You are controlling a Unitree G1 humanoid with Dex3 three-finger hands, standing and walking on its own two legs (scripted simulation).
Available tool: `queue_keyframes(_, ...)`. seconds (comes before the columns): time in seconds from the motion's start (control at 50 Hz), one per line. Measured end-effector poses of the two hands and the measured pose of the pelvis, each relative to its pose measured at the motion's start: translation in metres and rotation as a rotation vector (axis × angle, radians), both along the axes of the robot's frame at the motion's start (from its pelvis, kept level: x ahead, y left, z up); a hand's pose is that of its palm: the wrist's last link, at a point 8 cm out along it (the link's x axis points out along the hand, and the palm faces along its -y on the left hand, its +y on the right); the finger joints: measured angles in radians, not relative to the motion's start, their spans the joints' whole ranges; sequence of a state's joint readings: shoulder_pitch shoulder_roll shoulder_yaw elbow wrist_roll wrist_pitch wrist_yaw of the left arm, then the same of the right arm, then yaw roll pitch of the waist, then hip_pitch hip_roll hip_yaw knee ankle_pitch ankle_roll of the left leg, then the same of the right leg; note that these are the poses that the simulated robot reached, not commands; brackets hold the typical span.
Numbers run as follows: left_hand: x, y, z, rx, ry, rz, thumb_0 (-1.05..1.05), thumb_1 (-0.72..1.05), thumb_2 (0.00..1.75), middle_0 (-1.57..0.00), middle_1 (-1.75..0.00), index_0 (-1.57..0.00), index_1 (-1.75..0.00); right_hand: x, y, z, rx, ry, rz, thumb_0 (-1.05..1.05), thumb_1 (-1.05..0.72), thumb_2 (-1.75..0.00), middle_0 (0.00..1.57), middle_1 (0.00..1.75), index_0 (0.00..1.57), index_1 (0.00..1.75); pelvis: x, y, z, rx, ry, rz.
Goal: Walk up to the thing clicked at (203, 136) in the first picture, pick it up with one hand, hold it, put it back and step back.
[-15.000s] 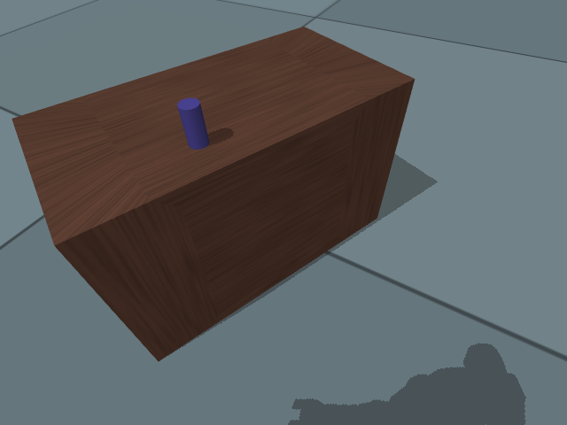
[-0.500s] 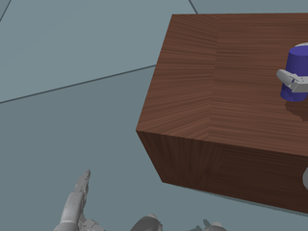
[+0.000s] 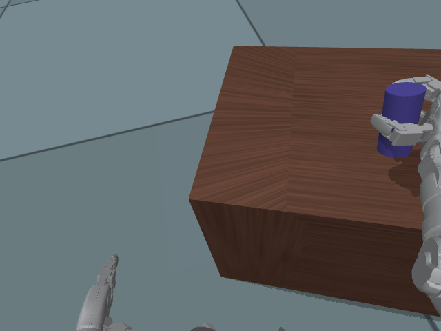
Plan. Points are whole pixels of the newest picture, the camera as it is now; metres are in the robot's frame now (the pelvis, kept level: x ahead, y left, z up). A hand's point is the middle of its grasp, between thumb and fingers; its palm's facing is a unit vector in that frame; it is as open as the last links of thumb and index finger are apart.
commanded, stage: lift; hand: right
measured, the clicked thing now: (399, 121) +0.48 -0.23 +0.10
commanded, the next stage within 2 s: hold in 1.14 s
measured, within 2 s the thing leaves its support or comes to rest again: neither
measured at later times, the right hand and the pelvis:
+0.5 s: hand (421, 120) +0.39 -0.20 +0.19, palm faces +0.19 +0.98 -0.01, open 9.2 cm; pelvis +0.00 +0.01 +0.02, yaw -1 degrees
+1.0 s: hand (439, 142) +0.33 -0.18 +0.23, palm faces +0.19 +0.98 -0.02, open 9.2 cm; pelvis -0.03 +0.02 +0.03, yaw -2 degrees
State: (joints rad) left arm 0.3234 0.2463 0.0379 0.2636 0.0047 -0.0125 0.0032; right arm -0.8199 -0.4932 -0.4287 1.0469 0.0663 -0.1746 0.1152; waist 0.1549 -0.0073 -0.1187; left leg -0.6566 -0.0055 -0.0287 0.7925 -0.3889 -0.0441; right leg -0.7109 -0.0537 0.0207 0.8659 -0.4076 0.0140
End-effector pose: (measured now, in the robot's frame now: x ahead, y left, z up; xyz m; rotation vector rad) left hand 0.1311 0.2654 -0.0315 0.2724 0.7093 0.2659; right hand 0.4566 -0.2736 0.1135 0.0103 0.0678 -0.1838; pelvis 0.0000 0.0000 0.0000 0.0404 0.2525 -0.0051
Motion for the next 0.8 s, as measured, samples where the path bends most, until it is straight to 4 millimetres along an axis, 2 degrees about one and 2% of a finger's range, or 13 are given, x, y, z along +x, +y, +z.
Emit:
queue_keyframes(0.04,0.003,0.0,0.003,-0.006,-0.027,-0.002,-0.01,-0.51,0.04,-0.05,-0.06,-0.07,-0.04,-0.006,0.001,0.009,-0.014,-0.024,-0.002,0.04,0.32,-1.11,0.9,1.26,0.75,1.16,0.001,0.001,0.002,-0.003,-0.01,0.005)
queue_keyframes(0.1,0.0,-0.002,-0.005,-0.036,-0.007,0.004,-0.01,-0.51,0.04,-0.05,-0.06,-0.07,-0.04,-0.016,0.006,0.013,-0.015,-0.015,0.003,0.04,0.32,-1.12,0.9,1.26,0.75,1.16,0.001,0.002,0.005,-0.006,-0.034,-0.004)
queue_keyframes(0.22,0.002,-0.004,-0.008,-0.074,-0.021,0.002,-0.01,-0.51,0.04,-0.05,-0.06,-0.07,-0.04,-0.039,0.013,0.034,-0.024,-0.049,-0.006,0.04,0.32,-1.12,0.9,1.26,0.75,1.16,0.002,0.004,0.011,-0.018,-0.081,-0.005)
queue_keyframes(0.4,0.015,0.002,0.004,-0.079,-0.116,-0.014,-0.01,-0.52,0.04,-0.05,-0.05,-0.07,-0.04,-0.075,0.023,0.068,-0.035,-0.093,-0.009,0.04,0.33,-1.12,0.91,1.26,0.75,1.16,0.0,0.01,0.017,-0.035,-0.157,-0.011)
queue_keyframes(0.64,0.0,0.009,-0.005,-0.099,-0.091,-0.016,-0.01,-0.52,0.04,-0.05,-0.05,-0.06,-0.04,-0.116,0.04,0.086,-0.041,-0.092,0.01,0.04,0.33,-1.12,0.91,1.26,0.75,1.16,-0.013,0.019,0.021,-0.045,-0.218,-0.018)
queue_keyframes(0.8,-0.001,0.012,-0.003,-0.099,-0.12,-0.009,-0.01,-0.52,0.04,-0.04,-0.05,-0.06,-0.04,-0.139,0.049,0.1,-0.038,-0.106,0.004,0.04,0.33,-1.13,0.91,1.26,0.76,1.15,-0.021,0.021,0.023,-0.049,-0.251,-0.019)
